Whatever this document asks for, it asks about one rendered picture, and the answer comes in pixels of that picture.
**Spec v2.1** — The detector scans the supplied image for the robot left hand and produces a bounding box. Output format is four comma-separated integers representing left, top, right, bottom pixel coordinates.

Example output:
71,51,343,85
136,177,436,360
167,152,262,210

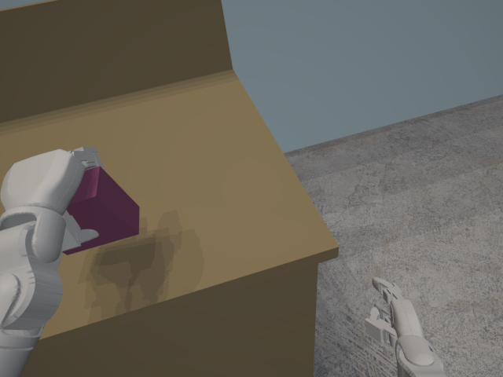
0,147,105,251

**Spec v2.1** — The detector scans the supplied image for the sponge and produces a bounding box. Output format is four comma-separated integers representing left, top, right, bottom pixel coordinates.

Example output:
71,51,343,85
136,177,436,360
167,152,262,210
62,166,140,255

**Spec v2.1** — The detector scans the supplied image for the right robot forearm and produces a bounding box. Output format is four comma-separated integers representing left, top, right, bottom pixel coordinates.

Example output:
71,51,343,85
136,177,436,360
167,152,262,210
395,335,448,377

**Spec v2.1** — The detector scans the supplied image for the table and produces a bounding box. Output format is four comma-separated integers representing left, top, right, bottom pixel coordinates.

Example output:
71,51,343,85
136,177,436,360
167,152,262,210
0,0,339,377

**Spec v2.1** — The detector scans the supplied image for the robot right hand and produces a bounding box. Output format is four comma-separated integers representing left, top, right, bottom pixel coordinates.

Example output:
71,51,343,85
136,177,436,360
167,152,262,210
365,277,424,348

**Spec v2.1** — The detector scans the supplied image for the left robot forearm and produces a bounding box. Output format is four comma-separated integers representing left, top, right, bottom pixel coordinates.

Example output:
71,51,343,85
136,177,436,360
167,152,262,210
0,206,66,377

